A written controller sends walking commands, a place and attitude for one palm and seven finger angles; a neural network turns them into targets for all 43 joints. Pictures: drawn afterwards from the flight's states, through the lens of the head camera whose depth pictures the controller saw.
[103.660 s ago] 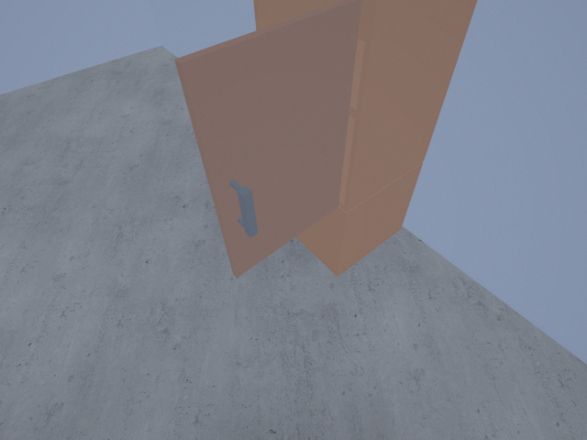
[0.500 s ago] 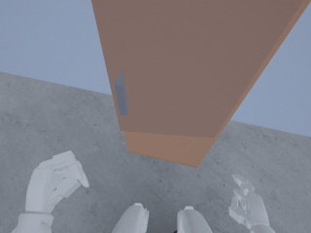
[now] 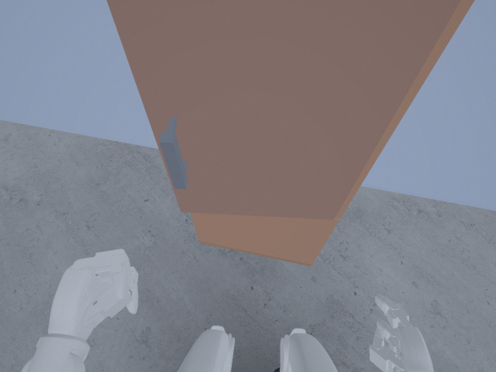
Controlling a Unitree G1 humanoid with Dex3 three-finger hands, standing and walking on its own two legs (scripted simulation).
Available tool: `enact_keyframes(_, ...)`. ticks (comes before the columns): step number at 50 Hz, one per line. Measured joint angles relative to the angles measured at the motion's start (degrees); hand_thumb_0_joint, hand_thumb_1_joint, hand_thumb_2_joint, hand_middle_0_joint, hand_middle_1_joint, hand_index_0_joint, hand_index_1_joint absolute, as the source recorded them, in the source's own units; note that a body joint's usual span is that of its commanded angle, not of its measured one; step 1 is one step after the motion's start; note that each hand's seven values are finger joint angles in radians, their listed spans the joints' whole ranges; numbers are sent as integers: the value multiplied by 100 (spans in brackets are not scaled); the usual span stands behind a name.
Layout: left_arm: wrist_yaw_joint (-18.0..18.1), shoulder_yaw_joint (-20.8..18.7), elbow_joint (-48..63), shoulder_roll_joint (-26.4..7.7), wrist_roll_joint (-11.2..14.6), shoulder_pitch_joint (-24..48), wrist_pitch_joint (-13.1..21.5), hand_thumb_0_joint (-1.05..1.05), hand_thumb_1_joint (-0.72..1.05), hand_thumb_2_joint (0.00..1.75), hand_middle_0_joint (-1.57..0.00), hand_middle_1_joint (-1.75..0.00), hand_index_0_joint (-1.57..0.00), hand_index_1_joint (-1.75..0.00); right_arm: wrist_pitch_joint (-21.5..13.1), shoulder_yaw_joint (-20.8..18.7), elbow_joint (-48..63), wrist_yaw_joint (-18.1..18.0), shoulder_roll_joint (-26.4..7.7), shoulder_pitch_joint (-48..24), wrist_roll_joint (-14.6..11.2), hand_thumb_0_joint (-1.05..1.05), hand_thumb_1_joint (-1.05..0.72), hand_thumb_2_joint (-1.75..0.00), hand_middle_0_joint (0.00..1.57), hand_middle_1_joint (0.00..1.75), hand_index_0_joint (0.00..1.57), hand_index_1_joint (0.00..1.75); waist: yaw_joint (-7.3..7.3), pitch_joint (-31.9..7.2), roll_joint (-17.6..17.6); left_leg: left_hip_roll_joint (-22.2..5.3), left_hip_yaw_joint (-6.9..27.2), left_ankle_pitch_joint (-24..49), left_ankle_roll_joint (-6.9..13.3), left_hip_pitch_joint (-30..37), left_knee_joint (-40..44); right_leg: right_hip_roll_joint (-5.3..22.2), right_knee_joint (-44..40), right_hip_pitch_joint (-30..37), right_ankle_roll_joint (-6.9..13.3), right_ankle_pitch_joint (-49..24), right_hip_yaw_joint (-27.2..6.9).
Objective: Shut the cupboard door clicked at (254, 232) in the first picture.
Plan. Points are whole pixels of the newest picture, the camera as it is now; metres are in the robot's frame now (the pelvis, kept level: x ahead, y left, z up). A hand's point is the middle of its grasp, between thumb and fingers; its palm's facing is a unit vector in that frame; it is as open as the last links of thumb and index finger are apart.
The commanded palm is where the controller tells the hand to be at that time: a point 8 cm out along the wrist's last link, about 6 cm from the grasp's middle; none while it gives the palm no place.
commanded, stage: raise the hand and make a fist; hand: left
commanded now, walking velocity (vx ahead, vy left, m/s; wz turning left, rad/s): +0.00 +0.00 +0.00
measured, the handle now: (177, 154) +0.46 +0.17 +0.04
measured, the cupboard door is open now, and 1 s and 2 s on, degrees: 9 9 9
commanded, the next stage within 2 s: bring the fist close to the handle in 0.20 s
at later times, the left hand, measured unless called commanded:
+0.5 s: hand (138, 282) +0.24 +0.17 +0.05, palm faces +0.01 -1.00 -0.03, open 3.1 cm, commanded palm +0.23 +0.22 +0.05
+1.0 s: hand (164, 234) +0.31 +0.16 +0.04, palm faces -0.03 -1.00 -0.01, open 3.1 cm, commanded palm +0.30 +0.21 +0.04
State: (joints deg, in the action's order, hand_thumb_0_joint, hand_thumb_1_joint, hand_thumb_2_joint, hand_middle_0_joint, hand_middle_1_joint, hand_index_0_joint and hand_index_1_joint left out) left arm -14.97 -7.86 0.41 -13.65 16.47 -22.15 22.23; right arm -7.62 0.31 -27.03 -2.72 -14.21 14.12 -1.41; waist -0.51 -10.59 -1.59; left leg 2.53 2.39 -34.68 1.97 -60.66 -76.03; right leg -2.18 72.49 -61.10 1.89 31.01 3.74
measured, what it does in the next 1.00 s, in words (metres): stands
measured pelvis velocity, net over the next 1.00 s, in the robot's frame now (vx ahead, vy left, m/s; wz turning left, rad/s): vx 0.00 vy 0.00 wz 0.00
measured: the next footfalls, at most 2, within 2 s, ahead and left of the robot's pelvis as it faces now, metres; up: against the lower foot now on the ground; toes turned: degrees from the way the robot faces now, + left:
none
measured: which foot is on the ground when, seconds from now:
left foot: down 0.00-1.00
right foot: down 0.00-1.00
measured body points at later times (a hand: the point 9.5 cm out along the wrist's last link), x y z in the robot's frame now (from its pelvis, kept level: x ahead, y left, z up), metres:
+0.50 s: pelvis -0.01 -0.01 -0.01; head +0.07 +0.00 +0.44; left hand +0.23 +0.23 +0.05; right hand +0.19 -0.24 -0.08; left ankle +0.01 +0.09 -0.62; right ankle +0.04 -0.11 -0.62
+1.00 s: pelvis +0.00 +0.00 +0.01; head +0.09 +0.01 +0.45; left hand +0.30 +0.21 +0.04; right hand +0.16 -0.24 -0.09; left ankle +0.01 +0.09 -0.62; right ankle +0.04 -0.11 -0.62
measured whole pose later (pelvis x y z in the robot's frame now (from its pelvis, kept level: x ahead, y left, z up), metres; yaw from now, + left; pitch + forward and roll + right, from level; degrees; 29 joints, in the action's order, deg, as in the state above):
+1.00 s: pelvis +0.00 +0.00 +0.01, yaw +0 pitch +20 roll -2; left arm -7.5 -4.4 -15.6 -11.3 11.4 0.2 24.2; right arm -4.3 0.4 -30.4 -1.8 -14.6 13.9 -0.7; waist 1.2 -10.1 -1.7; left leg 2.8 1.6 -33.3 2.3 -60.5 -74.1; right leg -1.9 71.0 -61.1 1.5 29.8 2.8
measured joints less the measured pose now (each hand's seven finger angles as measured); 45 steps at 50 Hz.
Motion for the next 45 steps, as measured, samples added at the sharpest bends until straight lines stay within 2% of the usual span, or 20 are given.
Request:
enact_keyframes(7,168,-45,31,59,-12,27,315,2,90,90,-129,-150,-129,-150,15,-40,-16,-1,-12,-15,15,2,-90,-90,20,30,21,30,6,-34,25,-17,15,-22,-53,-9,-39,-16,75,-30,53,36,18)
enact_keyframes(15,45,59,-125,64,-29,16,172,1,90,90,-129,-150,-129,-150,74,-14,54,-12,4,-93,-20,2,-90,-90,20,30,21,30,-6,-25,13,-25,10,-5,-68,11,-27,-22,79,-22,69,24,14)
enact_keyframes(19,131,59,-38,62,-34,29,310,2,90,90,-130,-150,-130,-150,55,-2,59,-21,16,-99,5,2,-90,-90,20,30,21,30,-32,-30,7,-18,23,2,-67,20,-29,-16,73,-2,69,17,26)
enact_keyframes(23,209,97,-180,96,-73,340,425,2,90,90,-130,-150,-130,-150,36,32,14,-9,-15,-141,19,2,-90,-90,20,30,21,30,-44,-37,-33,3,51,6,-56,-58,-96,6,117,-56,61,19,58)
enact_keyframes(32,347,308,-660,114,-302,1196,9,2,90,90,-130,-150,-130,-150,135,84,-55,0,21,-152,11,2,-90,-90,20,30,21,30,54,33,-13,6,1,52,-22,-117,-78,11,100,-124,28,-39,11)
enact_keyframes(38,615,188,-917,136,-344,1567,65,2,90,90,-130,-150,-130,-150,237,83,-160,59,27,-48,41,2,-90,-90,20,30,21,30,102,-6,-19,9,-44,96,3,-17,75,12,-39,-37,-3,-86,-44)
enact_keyframes(45,620,250,-1489,154,-432,1975,25,1,90,90,-129,-150,-130,-150,328,60,-256,85,-27,6,34,2,-90,-90,20,30,21,30,141,24,-16,25,-67,126,31,26,169,27,-129,6,-30,-112,-72)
